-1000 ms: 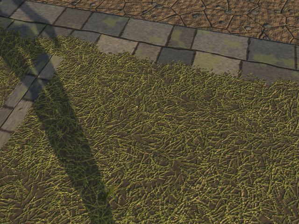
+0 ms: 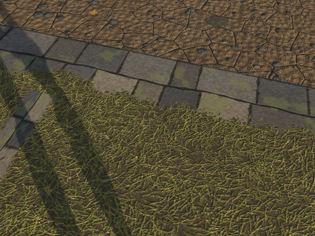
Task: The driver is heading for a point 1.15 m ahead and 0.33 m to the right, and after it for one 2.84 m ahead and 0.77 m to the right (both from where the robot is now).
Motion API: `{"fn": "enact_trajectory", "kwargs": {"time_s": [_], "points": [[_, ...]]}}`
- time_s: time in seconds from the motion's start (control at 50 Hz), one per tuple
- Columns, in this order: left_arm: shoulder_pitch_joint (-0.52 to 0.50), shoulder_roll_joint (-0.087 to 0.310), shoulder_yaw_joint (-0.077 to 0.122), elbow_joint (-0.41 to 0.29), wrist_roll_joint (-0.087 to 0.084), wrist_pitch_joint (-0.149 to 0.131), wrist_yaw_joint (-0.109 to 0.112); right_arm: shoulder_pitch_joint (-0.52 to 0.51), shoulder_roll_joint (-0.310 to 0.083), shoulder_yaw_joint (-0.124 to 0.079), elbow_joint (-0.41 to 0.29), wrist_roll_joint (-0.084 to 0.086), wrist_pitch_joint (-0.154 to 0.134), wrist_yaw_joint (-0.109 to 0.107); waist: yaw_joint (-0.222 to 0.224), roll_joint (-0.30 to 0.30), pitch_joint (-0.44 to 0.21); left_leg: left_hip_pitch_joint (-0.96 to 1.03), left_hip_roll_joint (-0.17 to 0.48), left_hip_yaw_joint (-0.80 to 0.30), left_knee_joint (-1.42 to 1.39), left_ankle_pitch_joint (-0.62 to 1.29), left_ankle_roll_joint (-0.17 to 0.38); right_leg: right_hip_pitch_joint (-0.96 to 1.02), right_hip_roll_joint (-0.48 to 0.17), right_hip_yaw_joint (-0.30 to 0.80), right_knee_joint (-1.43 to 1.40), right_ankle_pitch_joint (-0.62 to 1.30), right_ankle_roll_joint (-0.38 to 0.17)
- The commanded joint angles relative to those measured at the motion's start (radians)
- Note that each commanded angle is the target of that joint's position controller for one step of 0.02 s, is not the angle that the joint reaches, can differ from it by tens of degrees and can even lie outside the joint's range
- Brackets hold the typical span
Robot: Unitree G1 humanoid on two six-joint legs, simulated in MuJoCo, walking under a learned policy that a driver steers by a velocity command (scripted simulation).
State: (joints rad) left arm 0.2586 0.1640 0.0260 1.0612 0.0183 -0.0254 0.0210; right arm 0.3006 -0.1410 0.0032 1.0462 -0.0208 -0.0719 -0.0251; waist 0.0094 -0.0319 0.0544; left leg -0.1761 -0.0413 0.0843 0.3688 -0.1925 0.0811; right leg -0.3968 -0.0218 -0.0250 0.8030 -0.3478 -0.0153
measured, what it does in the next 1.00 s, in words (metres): walks ahead: right foot, then right foot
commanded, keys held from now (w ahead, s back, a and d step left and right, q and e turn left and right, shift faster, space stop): no key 0.22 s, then w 0.78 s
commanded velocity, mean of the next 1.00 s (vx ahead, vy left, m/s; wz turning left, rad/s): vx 0.29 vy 0.00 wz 0.00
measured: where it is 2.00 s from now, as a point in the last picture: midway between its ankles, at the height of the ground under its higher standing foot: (170, 145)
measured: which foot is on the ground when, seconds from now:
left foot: down 0.00-0.62, up 0.64-1.00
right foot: up 0.00-0.10, down 0.12-0.38, up 0.40-0.58, down 0.60-1.00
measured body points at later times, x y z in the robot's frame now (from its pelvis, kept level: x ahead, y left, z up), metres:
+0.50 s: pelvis +0.08 -0.02 -0.01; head +0.09 -0.03 +0.44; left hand +0.11 +0.21 -0.16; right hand +0.00 -0.25 -0.17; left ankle +0.00 +0.07 -0.75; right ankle +0.08 -0.11 -0.73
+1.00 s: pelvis +0.31 -0.06 -0.01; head +0.34 -0.06 +0.44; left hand +0.20 +0.15 -0.15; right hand +0.48 -0.27 -0.13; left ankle +0.48 +0.05 -0.71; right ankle +0.17 -0.13 -0.75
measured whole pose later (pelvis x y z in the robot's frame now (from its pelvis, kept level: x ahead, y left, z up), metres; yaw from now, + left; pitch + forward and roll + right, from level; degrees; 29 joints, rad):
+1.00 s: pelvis +0.31 -0.06 -0.01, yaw +0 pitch +0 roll -1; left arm 0.49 0.14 0.02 1.10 0.02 -0.10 0.01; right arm 0.02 -0.18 -0.04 0.91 -0.02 -0.04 0.03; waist 0.05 0.02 0.06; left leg -0.61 0.05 0.09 0.65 -0.05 0.06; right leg 0.14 0.07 -0.07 0.17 -0.31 -0.07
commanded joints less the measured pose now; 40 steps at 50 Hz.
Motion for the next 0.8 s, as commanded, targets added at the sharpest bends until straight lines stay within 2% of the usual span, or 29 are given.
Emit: {"fn": "enact_trajectory", "kwargs": {"time_s": [0.02, 0.06, 0.08, 0.1, 0.12, 0.14, 0.16, 0.18, 0.22, 0.26, 0.3, 0.34, 0.38, 0.4, 0.42, 0.44, 0.46, 0.5, 0.54, 0.56, 0.58, 0.6, 0.62, 0.64, 0.66, 0.68, 0.7, 0.74, 0.8], "points": [[0.122, 0.015, -0.006, 0.02, -0.009, 0.021, 0.012, 0.038, -0.111, -0.006, -0.012, 0.001, -0.004, -0.011, 0.02, 0.157, -0.08, 0.0, 0.237, -0.114, -0.032, 0.707, 0.114, 0.139, 0.018, -0.013, -0.135, 0.06, -0.003], [0.107, 0.016, -0.011, 0.026, -0.009, 0.026, 0.015, 0.04, -0.105, -0.001, -0.004, 0.008, 0.009, -0.011, 0.022, 0.14, -0.07, -0.05, 0.239, -0.14, -0.031, 0.49, 0.104, 0.219, 0.015, -0.016, -0.235, 0.126, -0.013], [0.103, 0.016, -0.015, 0.029, -0.004, 0.025, 0.015, 0.029, -0.104, 0.0, -0.004, 0.014, 0.015, -0.011, 0.035, 0.112, -0.053, -0.096, 0.228, -0.15, -0.029, 0.325, 0.08, 0.28, 0.008, -0.012, -0.33, 0.203, -0.02], [0.088, 0.041, -0.014, 0.026, 0.005, 0.021, 0.016, 0.043, -0.097, 0.001, -0.001, 0.013, 0.018, -0.011, 0.029, 0.071, -0.035, -0.147, 0.206, -0.163, -0.032, 0.155, 0.045, 0.337, -0.033, 0.041, -0.387, 0.282, -0.024], [0.092, 0.072, -0.01, 0.022, 0.013, 0.013, 0.018, 0.061, -0.089, 0.001, -0.005, 0.01, 0.021, -0.01, 0.013, 0.024, -0.027, -0.191, 0.17, -0.156, -0.017, 0.005, 0.017, 0.385, -0.111, 0.12, -0.41, 0.38, -0.031], [0.058, 0.103, -0.006, 0.028, 0.001, 0.011, 0.017, 0.164, -0.032, 0.007, 0.019, 0.019, 0.03, -0.007, -0.053, -0.083, 0.009, -0.168, 0.102, -0.114, -0.042, -0.089, -0.001, 0.313, -0.153, 0.163, -0.399, 0.412, -0.076], [0.037, 0.054, -0.015, 0.032, -0.008, 0.012, 0.012, 0.166, -0.028, 0.01, 0.043, 0.012, 0.041, -0.012, -0.034, -0.083, 0.036, -0.082, 0.093, -0.105, -0.05, -0.077, -0.011, 0.22, -0.139, 0.153, -0.419, 0.328, -0.08], [0.026, 0.032, -0.019, 0.032, -0.011, 0.011, 0.011, 0.146, -0.05, 0.003, 0.045, 0.008, 0.045, -0.015, -0.025, -0.069, 0.065, -0.056, 0.101, -0.116, -0.045, -0.03, -0.014, 0.187, -0.106, 0.133, -0.426, 0.3, -0.061], [0.034, 0.035, -0.02, 0.042, -0.013, 0.008, 0.017, 0.125, -0.071, -0.003, 0.044, 0.007, 0.045, -0.014, -0.016, -0.049, 0.037, -0.022, 0.12, -0.127, -0.035, 0.056, -0.011, 0.219, -0.081, 0.111, -0.431, 0.337, -0.044], [0.063, 0.061, -0.008, 0.055, -0.014, 0.008, 0.018, 0.143, -0.074, -0.009, 0.053, 0.006, 0.042, -0.01, -0.015, -0.012, -0.003, -0.017, 0.095, -0.113, -0.017, -0.132, 0.008, 0.243, -0.041, 0.086, -0.406, 0.106, -0.066], [0.064, 0.084, 0.007, 0.043, -0.009, 0.013, 0.009, 0.137, -0.086, -0.02, 0.045, 0.001, 0.046, -0.003, -0.013, 0.03, 0.071, -0.092, 0.094, -0.144, -0.019, -0.412, 0.041, 0.16, -0.028, 0.105, -0.4, -0.202, -0.101], [0.045, 0.072, 0.008, 0.02, -0.011, 0.008, 0.001, 0.154, -0.076, -0.022, 0.035, 0.005, 0.042, 0.001, -0.024, 0.041, 0.152, -0.128, 0.118, -0.199, -0.031, -0.518, 0.067, 0.071, -0.034, 0.137, -0.389, -0.291, -0.122], [-0.004, 0.048, 0.005, -0.014, -0.007, -0.011, -0.007, 0.206, -0.09, -0.031, 0.041, 0.007, 0.029, 0.001, -0.055, 0.087, 0.155, -0.032, 0.176, -0.302, -0.085, -0.513, 0.104, -0.031, -0.008, 0.109, -0.307, -0.209, -0.117], [-0.049, 0.032, 0.003, -0.039, -0.002, -0.022, -0.014, 0.253, -0.12, -0.043, 0.055, 0.007, 0.023, 0.0, -0.079, 0.146, 0.142, 0.067, 0.237, -0.393, -0.152, -0.515, 0.136, -0.11, 0.028, 0.042, -0.213, -0.122, -0.1], [-0.087, 0.031, 0.003, -0.065, 0.01, -0.033, -0.021, 0.273, -0.155, -0.057, 0.066, 0.005, 0.02, -0.001, -0.085, 0.184, 0.153, 0.135, 0.316, -0.471, -0.2, -0.486, 0.174, -0.181, 0.036, -0.035, -0.143, -0.047, -0.089], [-0.116, 0.05, 0.008, -0.087, 0.016, -0.043, -0.024, 0.283, -0.162, -0.062, 0.07, 0.002, 0.016, 0.0, -0.088, 0.18, 0.169, 0.152, 0.364, -0.507, -0.201, -0.386, 0.201, -0.217, 0.016, -0.047, -0.121, -0.044, -0.09], [-0.134, 0.066, 0.015, -0.101, 0.011, -0.052, -0.027, 0.292, -0.151, -0.061, 0.073, -0.004, 0.01, 0.002, -0.089, 0.153, 0.165, 0.184, 0.376, -0.501, -0.194, -0.271, 0.209, -0.239, 0.004, -0.039, -0.096, -0.068, -0.089], [-0.13, 0.069, 0.022, -0.114, -0.002, -0.062, -0.037, 0.287, -0.152, -0.064, 0.075, -0.011, 0.002, 0.002, -0.078, 0.131, 0.138, 0.233, 0.37, -0.441, -0.177, -0.109, 0.197, -0.244, -0.011, -0.029, -0.084, -0.084, -0.088], [-0.1, 0.056, 0.026, -0.118, -0.013, -0.066, -0.045, 0.238, -0.158, -0.065, 0.066, -0.006, -0.002, 0.004, -0.04, 0.129, 0.114, 0.185, 0.323, -0.343, -0.153, -0.019, 0.156, -0.128, 0.005, -0.052, -0.165, -0.009, -0.085], [-0.045, 0.042, 0.027, -0.103, -0.015, -0.065, -0.048, 0.191, -0.162, -0.065, 0.055, 0.003, -0.002, 0.005, 0.0, 0.126, 0.099, 0.1, 0.284, -0.274, -0.118, 0.022, 0.128, 0.012, 0.033, -0.085, -0.234, 0.057, -0.084], [0.062, 0.038, 0.034, -0.066, -0.016, -0.064, -0.047, 0.138, -0.163, -0.064, 0.041, 0.011, -0.004, 0.008, 0.059, 0.111, 0.07, -0.031, 0.229, -0.194, -0.04, 0.124, 0.094, 0.232, 0.078, -0.11, -0.303, 0.105, -0.09], [0.213, 0.082, 0.057, -0.015, -0.01, -0.063, -0.038, 0.116, -0.155, -0.059, 0.032, 0.012, -0.012, 0.011, 0.124, 0.054, 0.004, -0.17, 0.173, -0.119, 0.131, 0.228, 0.057, 0.477, 0.064, -0.049, -0.329, 0.107, -0.108], [0.393, 0.187, 0.086, 0.01, 0.012, -0.064, -0.021, 0.075, -0.114, -0.044, -0.013, 0.018, -0.017, 0.019, 0.202, -0.145, -0.091, -0.338, 0.063, 0.003, 0.482, 0.077, -0.002, 0.645, -0.192, 0.311, -0.505, -0.134, -0.177], [0.433, 0.226, 0.088, 0.029, 0.015, -0.052, -0.019, 0.097, -0.092, -0.044, -0.034, 0.009, -0.017, 0.022, 0.164, -0.239, -0.089, -0.51, -0.025, -0.017, 0.734, -0.331, -0.003, 0.654, -0.369, 0.676, -0.648, -0.176, -0.26], [0.309, 0.179, 0.072, 0.004, 0.008, -0.04, -0.015, 0.051, -0.12, -0.054, -0.045, -0.012, -0.009, 0.025, 0.096, -0.083, 0.0, -0.555, 0.061, -0.1, 0.845, -0.284, 0.019, 0.543, -0.36, 0.6, -0.618, -0.191, -0.26], [0.202, 0.144, 0.06, -0.032, 0.004, -0.043, -0.021, 0.025, -0.106, -0.051, -0.051, -0.01, -0.012, 0.035, 0.057, -0.009, 0.049, -0.549, 0.095, -0.114, 0.841, -0.181, 0.028, 0.449, -0.322, 0.496, -0.626, -0.114, -0.237], [0.145, 0.125, 0.051, -0.046, 0.001, -0.051, -0.025, 0.027, -0.091, -0.051, -0.048, -0.005, -0.013, 0.039, 0.02, 0.02, 0.065, -0.507, 0.119, -0.115, 0.8, -0.114, 0.025, 0.382, -0.275, 0.398, -0.645, -0.013, -0.208], [0.128, 0.088, 0.032, -0.044, -0.003, -0.067, -0.02, 0.056, -0.083, -0.054, -0.037, -0.015, 0.004, 0.047, -0.02, -0.002, 0.053, -0.445, 0.133, -0.094, 0.742, -0.066, 0.001, 0.337, -0.21, 0.264, -0.663, 0.162, -0.173], [0.207, 0.1, 0.025, -0.008, -0.006, -0.082, -0.013, -0.01, -0.089, -0.062, -0.066, -0.013, 0.025, 0.055, -0.029, -0.023, 0.056, -0.489, 0.124, -0.054, 0.691, -0.014, -0.024, 0.362, -0.187, 0.166, -0.658, 0.423, -0.175]]}}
